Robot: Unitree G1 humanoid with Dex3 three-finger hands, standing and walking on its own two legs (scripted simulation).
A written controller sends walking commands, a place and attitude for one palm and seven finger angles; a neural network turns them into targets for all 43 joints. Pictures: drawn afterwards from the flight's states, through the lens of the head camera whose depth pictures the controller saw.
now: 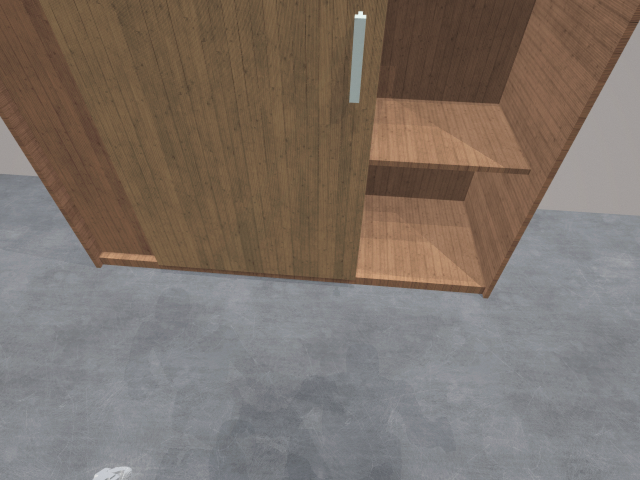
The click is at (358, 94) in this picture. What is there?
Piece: wardrobe's sliding door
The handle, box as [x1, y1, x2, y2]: [349, 11, 365, 102]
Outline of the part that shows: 362,11 358,11 358,14 355,15 354,19 349,102 358,102 365,26 365,15 362,14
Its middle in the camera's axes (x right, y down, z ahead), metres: +0.08 -0.41 +0.88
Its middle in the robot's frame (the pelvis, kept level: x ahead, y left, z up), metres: +0.95 -0.04 +0.13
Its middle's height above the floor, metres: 0.90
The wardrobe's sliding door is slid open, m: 0.50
